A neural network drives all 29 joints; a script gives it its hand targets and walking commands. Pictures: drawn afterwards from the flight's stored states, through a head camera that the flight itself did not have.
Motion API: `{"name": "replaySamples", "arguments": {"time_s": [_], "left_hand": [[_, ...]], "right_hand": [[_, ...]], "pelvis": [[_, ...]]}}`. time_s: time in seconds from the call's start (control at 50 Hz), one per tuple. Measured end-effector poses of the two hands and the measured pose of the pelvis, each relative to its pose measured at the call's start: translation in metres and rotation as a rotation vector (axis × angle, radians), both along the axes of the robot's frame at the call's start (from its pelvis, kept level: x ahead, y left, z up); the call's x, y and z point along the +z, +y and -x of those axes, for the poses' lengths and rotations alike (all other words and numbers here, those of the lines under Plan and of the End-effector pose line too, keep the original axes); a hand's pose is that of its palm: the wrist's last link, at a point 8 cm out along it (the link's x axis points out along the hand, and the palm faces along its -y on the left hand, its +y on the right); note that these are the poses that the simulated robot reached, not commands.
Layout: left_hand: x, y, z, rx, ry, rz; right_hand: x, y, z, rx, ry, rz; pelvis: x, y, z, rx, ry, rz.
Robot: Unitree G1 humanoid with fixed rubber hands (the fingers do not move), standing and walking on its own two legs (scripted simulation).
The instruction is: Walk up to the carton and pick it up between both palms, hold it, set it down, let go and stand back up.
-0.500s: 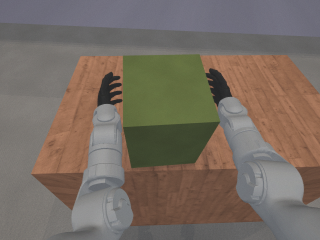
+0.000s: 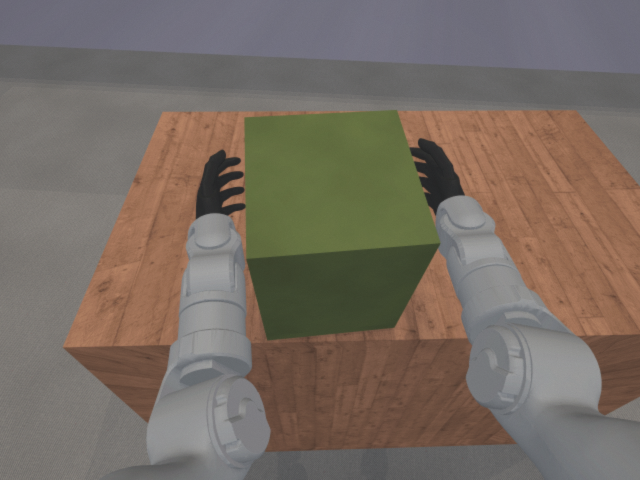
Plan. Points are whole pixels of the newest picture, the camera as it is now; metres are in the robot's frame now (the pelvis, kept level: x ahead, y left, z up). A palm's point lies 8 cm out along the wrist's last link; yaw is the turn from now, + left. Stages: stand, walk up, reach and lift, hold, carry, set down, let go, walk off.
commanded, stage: set down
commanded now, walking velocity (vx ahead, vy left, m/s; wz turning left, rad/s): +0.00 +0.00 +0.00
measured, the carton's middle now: (327, 233) +0.43 +0.02 +0.06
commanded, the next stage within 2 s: none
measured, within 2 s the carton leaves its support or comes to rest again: rests again in 0.70 s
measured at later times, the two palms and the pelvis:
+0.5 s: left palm (213, 216) +0.40 +0.16 +0.12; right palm (446, 200) +0.43 -0.13 +0.13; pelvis +0.00 +0.00 +0.00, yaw +0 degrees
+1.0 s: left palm (220, 219) +0.42 +0.16 +0.10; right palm (445, 204) +0.45 -0.14 +0.10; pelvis +0.00 -0.01 +0.00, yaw +0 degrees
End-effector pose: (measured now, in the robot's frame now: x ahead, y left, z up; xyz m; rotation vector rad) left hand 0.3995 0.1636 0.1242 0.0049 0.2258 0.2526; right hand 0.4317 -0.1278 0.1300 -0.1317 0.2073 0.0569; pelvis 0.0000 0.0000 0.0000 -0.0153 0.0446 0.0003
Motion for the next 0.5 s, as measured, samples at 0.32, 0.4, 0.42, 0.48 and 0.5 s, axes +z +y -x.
{"name": "replaySamples", "arguments": {"time_s": [0.32,0.4,0.42,0.48,0.5], "left_hand": [[-0.0003,0.0002,0.0009,-0.004,-0.006,-0.003],[-0.0004,0.0003,0.0008,-0.005,-0.007,-0.003],[-0.0004,0.0003,0.0008,-0.005,-0.007,-0.002],[-0.0011,0.0004,0.0008,-0.003,-0.008,0.009],[-0.0015,0.0006,0.0008,-0.001,-0.01,0.014]], "right_hand": [[0.0002,-0.0007,0.0017,0.007,-0.011,0.001],[-0.0002,-0.0009,0.0019,0.008,-0.012,-0.003],[-0.0005,-0.0011,0.0019,0.008,-0.011,-0.008],[-0.0013,-0.0013,0.0022,0.005,-0.01,-0.024],[-0.0017,-0.0013,0.0023,0.004,-0.009,-0.032]], "pelvis": [[0.0,0.0002,0.0004,0.0,-0.001,0.0],[0.0,0.0002,0.0004,0.0,0.0,0.0],[0.0,0.0002,0.0003,0.0,0.0,0.0],[0.0,0.0002,0.0003,0.0,0.0,0.0],[0.0,0.0001,0.0003,0.0,0.0,0.0]]}}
